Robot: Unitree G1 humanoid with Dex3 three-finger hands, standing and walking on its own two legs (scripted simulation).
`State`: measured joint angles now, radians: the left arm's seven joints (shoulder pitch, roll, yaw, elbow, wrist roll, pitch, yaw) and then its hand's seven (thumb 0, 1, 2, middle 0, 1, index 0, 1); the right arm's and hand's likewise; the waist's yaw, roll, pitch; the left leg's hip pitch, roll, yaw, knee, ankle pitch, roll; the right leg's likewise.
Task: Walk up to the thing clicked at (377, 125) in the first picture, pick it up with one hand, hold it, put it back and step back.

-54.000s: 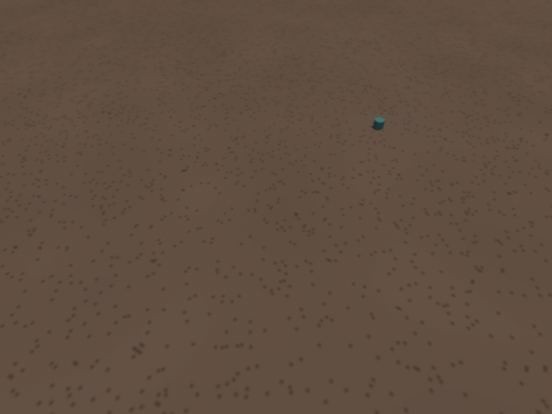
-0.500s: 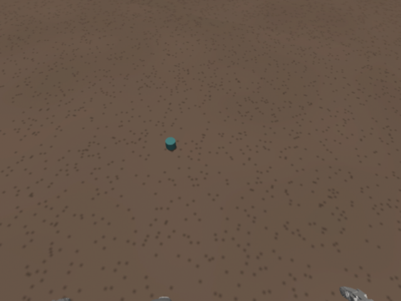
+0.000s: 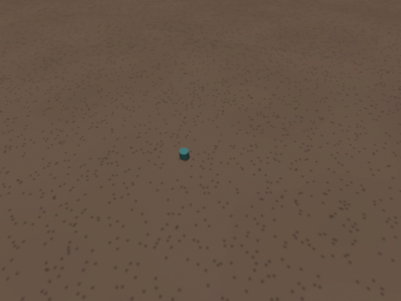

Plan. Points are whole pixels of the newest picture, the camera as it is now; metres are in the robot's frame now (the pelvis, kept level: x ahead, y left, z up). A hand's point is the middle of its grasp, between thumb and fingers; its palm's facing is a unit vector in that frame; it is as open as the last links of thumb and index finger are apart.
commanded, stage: step back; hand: left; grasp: from above
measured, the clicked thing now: (184, 153) +1.13 +0.17 -0.74
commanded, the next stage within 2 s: stand in 0.56 s
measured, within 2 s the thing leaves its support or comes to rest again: neither
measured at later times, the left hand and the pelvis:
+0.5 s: hand out of the picture +0.11 +0.26 -0.15, palm faces +0.06 -0.92 -0.38, open 7.4 cm; pelvis +0.05 -0.01 +0.00, yaw +2 degrees
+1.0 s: hand out of the picture +0.14 +0.26 -0.14, palm faces +0.00 -0.94 -0.33, open 7.4 cm; pelvis +0.05 +0.00 +0.02, yaw +1 degrees
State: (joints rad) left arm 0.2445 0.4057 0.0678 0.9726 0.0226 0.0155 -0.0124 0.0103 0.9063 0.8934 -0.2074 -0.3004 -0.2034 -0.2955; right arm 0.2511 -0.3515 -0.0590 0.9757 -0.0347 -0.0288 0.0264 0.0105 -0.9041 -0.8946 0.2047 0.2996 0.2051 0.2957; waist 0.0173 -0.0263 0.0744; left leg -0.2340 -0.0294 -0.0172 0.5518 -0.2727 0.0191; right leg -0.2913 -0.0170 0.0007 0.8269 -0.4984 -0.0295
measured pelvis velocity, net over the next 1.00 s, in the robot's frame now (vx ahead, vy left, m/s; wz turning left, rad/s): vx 0.05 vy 0.00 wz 0.01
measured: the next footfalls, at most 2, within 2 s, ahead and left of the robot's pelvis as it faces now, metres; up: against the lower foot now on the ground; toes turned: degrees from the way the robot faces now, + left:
right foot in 0.16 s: +0.08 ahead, -0.13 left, +0.00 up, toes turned -2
left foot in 0.44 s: +0.11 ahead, +0.13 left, +0.00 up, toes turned +2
